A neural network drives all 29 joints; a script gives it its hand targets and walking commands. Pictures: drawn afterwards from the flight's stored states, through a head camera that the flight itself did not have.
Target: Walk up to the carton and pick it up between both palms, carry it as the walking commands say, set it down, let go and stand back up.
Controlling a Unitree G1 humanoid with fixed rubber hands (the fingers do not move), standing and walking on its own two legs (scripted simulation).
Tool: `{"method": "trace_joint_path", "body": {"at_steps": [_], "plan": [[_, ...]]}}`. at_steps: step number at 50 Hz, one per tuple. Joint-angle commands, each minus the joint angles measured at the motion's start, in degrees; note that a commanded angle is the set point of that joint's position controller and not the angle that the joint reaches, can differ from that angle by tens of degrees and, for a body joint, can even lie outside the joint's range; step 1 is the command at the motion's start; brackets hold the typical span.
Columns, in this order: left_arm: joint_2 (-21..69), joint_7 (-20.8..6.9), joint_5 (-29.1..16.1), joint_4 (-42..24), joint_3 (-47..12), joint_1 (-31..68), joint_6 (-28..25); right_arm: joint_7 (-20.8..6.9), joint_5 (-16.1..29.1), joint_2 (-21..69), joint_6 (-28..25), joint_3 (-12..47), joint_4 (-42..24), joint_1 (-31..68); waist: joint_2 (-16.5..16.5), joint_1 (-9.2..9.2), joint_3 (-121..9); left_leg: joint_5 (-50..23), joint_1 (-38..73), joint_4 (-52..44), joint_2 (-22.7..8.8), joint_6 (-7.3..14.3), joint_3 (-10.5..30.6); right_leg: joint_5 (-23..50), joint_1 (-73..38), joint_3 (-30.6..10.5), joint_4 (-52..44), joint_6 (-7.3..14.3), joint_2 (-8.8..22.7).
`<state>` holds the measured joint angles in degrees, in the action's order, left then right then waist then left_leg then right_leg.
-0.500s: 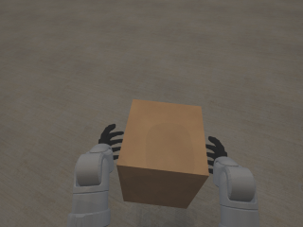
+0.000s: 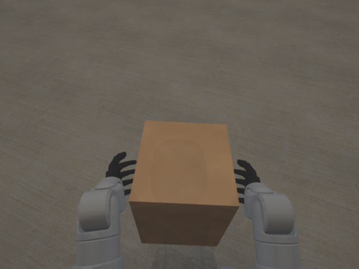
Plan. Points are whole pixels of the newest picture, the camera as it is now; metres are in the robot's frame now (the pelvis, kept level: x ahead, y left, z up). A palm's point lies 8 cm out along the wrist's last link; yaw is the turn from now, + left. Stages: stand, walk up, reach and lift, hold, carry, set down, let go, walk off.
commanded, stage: carry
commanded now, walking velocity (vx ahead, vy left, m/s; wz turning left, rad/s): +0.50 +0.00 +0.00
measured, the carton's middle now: (182, 186) +0.32 +0.00 -0.03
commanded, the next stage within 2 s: none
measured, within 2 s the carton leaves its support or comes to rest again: neither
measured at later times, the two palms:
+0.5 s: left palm (162, 90) +0.60 +0.06 +0.06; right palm (255, 96) +0.58 -0.23 +0.05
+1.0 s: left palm (166, 55) +0.72 +0.04 +0.11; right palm (252, 62) +0.71 -0.24 +0.08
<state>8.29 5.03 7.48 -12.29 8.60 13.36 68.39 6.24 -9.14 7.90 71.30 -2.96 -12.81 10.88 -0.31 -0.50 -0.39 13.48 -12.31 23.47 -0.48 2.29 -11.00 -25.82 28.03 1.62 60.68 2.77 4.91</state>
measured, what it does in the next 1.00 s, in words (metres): walks ahead: right foot, then left foot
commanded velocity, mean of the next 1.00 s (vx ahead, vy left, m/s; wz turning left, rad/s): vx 0.06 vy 0.00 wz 0.00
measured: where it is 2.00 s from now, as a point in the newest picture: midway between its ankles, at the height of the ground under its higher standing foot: (202, 227)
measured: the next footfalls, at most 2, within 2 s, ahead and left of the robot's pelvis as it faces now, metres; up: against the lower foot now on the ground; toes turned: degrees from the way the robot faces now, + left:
right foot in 0.22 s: +0.35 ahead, -0.17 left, +0.00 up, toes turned -8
left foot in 0.60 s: +0.49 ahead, +0.01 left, +0.00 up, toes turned +0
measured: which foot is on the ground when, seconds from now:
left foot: down 0.00-0.22, up 0.24-0.58, down 0.60-1.00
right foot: up 0.00-0.20, down 0.22-0.64, up 0.66-0.82, down 0.84-1.00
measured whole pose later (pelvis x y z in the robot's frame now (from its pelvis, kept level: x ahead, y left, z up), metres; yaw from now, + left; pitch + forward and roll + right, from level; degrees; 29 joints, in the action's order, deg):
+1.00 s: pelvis +0.44 -0.11 +0.00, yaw +2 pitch +2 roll +0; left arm 9.0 5.7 7.1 -11.2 8.6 16.1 69.2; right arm 6.0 -11.0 8.0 74.3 -3.5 -14.7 11.4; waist -1.9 1.0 -7.1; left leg 12.0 -15.7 25.3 -2.3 0.1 -6.5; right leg -13.8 15.2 6.3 26.6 0.3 2.7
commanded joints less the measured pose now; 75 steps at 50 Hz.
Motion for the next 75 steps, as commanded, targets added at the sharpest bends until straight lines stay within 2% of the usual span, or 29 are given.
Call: {"method": "trace_joint_path", "body": {"at_steps": [1,4,6,8,9,10,11,12,13,14,16,18,22,26,27,29,30,31,33,36,40,41,43,46,50,55,61,67,75], "plan": [[59.64,-14.92,-27.21,-8.51,-42.81,27.80,-1.42,-13.04,27.35,58.68,-5.32,39.88,-16.77,36.48,-6.94,0.17,-19.68,-9.68,10.96,-12.87,-15.36,3.95,6.84,12.35,-3.29,4.38,-22.80,-1.16,0.27],[58.44,-14.12,-25.91,-8.29,-43.06,25.35,-0.61,-13.46,25.13,57.01,-4.45,37.68,-13.59,29.54,-13.75,-0.23,-19.96,-16.97,13.59,-8.90,-12.67,1.16,2.08,20.56,-5.20,8.83,-28.43,-1.05,-2.77],[57.16,-14.13,-25.52,-6.64,-43.28,24.36,-0.03,-13.54,23.13,55.83,-3.88,36.33,-9.98,25.64,-14.86,0.16,-19.27,-18.29,14.49,-3.74,-10.74,-0.23,0.21,22.38,-8.05,11.30,-32.75,-0.81,-4.65],[55.97,-14.74,-25.77,-4.42,-43.29,24.77,0.58,-13.31,21.40,54.90,-3.37,36.15,-7.39,23.61,-9.96,1.10,-21.09,-24.22,8.98,9.28,-7.23,-2.70,-2.71,23.98,-20.91,9.44,-36.30,1.10,-5.00],[55.07,-15.21,-25.50,-2.65,-42.69,23.88,0.83,-13.19,20.92,54.27,-2.99,36.08,-6.32,24.02,-1.20,2.54,-24.52,-20.65,-2.46,24.73,-4.71,-5.19,-2.53,36.16,-33.83,-2.93,-36.25,4.94,2.99],[54.03,-15.52,-24.62,0.07,-41.37,23.62,0.99,-13.23,20.64,54.41,-2.48,36.03,-4.60,23.99,14.11,2.15,-26.28,6.60,-16.58,39.47,0.40,-7.59,-1.00,56.72,-45.28,-19.81,-37.50,10.46,14.79],[54.55,-15.62,-24.50,2.69,-40.16,22.75,1.08,-13.24,20.70,54.10,-2.45,35.90,-3.59,24.76,13.90,1.95,-23.41,22.57,-25.63,42.31,0.06,-7.09,4.31,72.66,-51.06,-19.30,-34.73,10.96,16.20],[55.43,-15.93,-24.11,3.79,-39.63,21.73,1.20,-13.35,20.18,54.58,-2.38,35.67,-1.85,23.95,8.62,2.23,-21.29,22.69,-27.55,41.14,-1.65,-6.92,7.06,78.37,-50.52,-15.21,-35.11,9.43,16.23],[56.20,-16.04,-23.66,4.18,-39.50,21.31,0.82,-13.47,20.57,54.96,-2.57,35.39,-2.42,24.84,9.21,2.52,-21.34,20.27,-30.90,37.28,-2.70,-7.10,8.49,76.53,-49.40,-11.59,-35.54,8.91,17.16],[56.71,-16.11,-23.98,3.15,-38.86,21.78,0.49,-13.74,21.27,56.32,-3.26,36.00,-2.62,26.32,9.03,2.35,-20.13,17.57,-30.96,37.59,-3.02,-6.68,8.00,78.31,-47.21,-7.84,-35.79,5.66,15.06],[58.72,-16.17,-24.35,-0.36,-39.18,23.66,-1.27,-13.83,25.36,58.64,-4.43,40.48,-11.08,36.01,14.32,2.14,-21.71,12.99,-19.66,25.42,-4.23,-6.31,9.48,63.84,-34.33,-2.99,-39.30,4.26,11.30],[61.71,-15.22,-24.47,-3.87,-38.59,23.54,-2.24,-13.80,29.23,60.70,-5.47,43.15,-19.33,41.59,17.66,2.04,-24.34,5.94,-11.57,16.95,-2.90,-5.33,8.35,64.22,-28.95,-0.57,-41.53,2.91,10.04],[62.24,-14.38,-26.84,-14.13,-41.89,27.56,-2.91,-11.92,29.64,60.56,-6.34,42.02,-24.59,39.02,11.61,1.64,-32.72,-6.13,-5.99,11.83,-1.78,-5.02,4.25,60.65,-36.04,6.46,-40.26,3.53,9.77],[58.48,-13.00,-24.63,-15.74,-41.39,22.41,-1.37,-12.60,27.17,58.79,-4.11,39.67,-18.11,27.70,2.45,1.21,-32.22,-21.61,4.28,2.78,-0.30,-3.94,1.83,49.36,-29.13,7.71,-33.20,2.03,6.31],[57.76,-12.83,-23.63,-13.82,-41.29,20.42,-0.71,-13.16,26.51,58.07,-3.54,39.52,-15.39,25.28,-1.98,0.73,-31.02,-30.43,8.75,-3.42,-1.85,-3.38,3.36,41.40,-26.26,7.49,-29.53,0.15,3.65],[56.50,-12.84,-21.91,-9.53,-41.84,18.48,0.67,-14.29,24.71,55.33,-2.61,37.90,-9.31,21.10,-16.86,0.05,-33.08,-66.56,26.72,-0.86,-17.94,2.45,19.76,4.74,-10.67,2.79,-23.79,-2.55,-0.64],[56.40,-13.01,-21.16,-6.15,-42.14,17.94,1.32,-14.80,23.74,54.41,-2.27,36.98,-6.80,20.12,-17.43,-0.09,-31.29,-75.52,29.58,2.34,-19.38,4.48,20.89,-4.55,-6.27,-0.09,-22.40,-1.54,-1.01],[56.79,-13.39,-20.65,-2.32,-42.06,16.87,1.81,-15.15,22.74,53.80,-1.85,36.18,-4.71,19.92,-15.26,0.06,-27.41,-77.09,27.72,2.18,-18.93,4.40,19.46,-4.25,-4.16,0.05,-21.58,-0.83,-1.15],[57.85,-13.89,-21.21,-1.30,-42.08,19.03,2.07,-15.62,22.84,54.23,-2.18,36.66,-4.50,23.00,-14.01,-0.15,-26.06,-69.20,30.54,3.39,-16.95,5.09,15.44,0.34,0.33,0.25,-26.10,-1.72,-0.61],[60.32,-14.78,-23.19,0.53,-42.35,23.08,1.86,-15.64,23.66,56.05,-2.77,36.86,-7.53,29.37,-8.24,0.16,-23.60,-53.07,18.57,-0.90,-14.94,2.15,12.43,4.89,-7.17,2.93,-30.69,-2.63,-1.15],[61.35,-16.03,-26.45,-0.30,-41.05,28.61,1.45,-14.20,24.32,57.57,-3.04,37.81,-12.30,37.58,0.84,0.63,-20.51,-6.83,1.60,-5.90,-11.70,-0.63,9.40,14.18,-18.37,2.47,-36.62,-2.11,0.69],[61.33,-16.13,-26.97,-0.90,-40.97,29.43,1.51,-13.95,24.55,57.90,-3.00,38.00,-13.04,38.51,1.69,0.59,-19.42,3.56,-0.76,-7.03,-10.47,-1.17,9.07,12.95,-18.26,1.83,-37.89,-1.81,1.20],[61.21,-16.20,-27.53,-1.81,-40.86,30.43,1.95,-13.72,24.58,58.02,-2.66,37.76,-13.01,38.68,-0.87,0.67,-17.34,12.16,-4.13,-7.63,-9.20,-1.67,9.80,8.21,-16.38,1.59,-38.87,-1.33,1.44],[59.80,-16.34,-26.76,-0.02,-39.85,30.07,2.51,-13.66,23.95,58.23,-1.87,36.62,-9.39,36.07,2.45,0.42,-16.49,1.99,-0.29,-1.92,-7.05,-2.15,9.14,9.54,-12.92,-2.16,-42.74,-1.11,5.05],[59.05,-16.02,-25.43,3.12,-37.80,26.95,2.25,-13.61,23.70,58.34,-2.08,36.65,-6.42,34.76,4.89,0.52,-24.13,-18.83,3.88,7.54,-7.17,-3.02,6.37,48.38,-18.75,-1.18,-33.43,-1.17,6.77],[60.26,-15.66,-23.42,4.89,-37.46,23.99,1.79,-14.00,24.23,58.78,-2.51,37.29,-5.23,35.10,4.60,1.34,-25.13,-24.05,2.57,8.33,-5.75,-3.98,5.36,57.63,-21.32,0.14,-30.39,-0.96,6.06],[60.63,-15.25,-22.59,3.28,-36.74,26.75,-0.17,-14.23,25.22,59.86,-4.17,37.47,-6.23,39.18,4.77,1.45,-24.59,-16.54,2.04,6.53,-5.08,-4.15,5.45,55.88,-21.48,-1.15,-31.35,-0.14,6.18],[59.06,-14.92,-20.72,3.76,-34.79,27.08,-4.49,-13.63,23.01,58.63,-8.42,34.98,-4.76,37.87,2.44,1.36,-27.35,-18.44,5.33,7.43,-6.36,-3.26,6.49,47.42,-19.94,-1.78,-31.85,0.20,5.17],[56.89,-14.97,-18.35,7.61,-33.54,25.08,-8.25,-12.96,19.36,56.35,-12.33,32.59,-1.35,33.51,1.91,0.88,-23.66,-6.77,4.12,4.41,-6.22,-3.01,7.46,24.52,-14.70,-2.74,-37.95,0.55,4.66]]}}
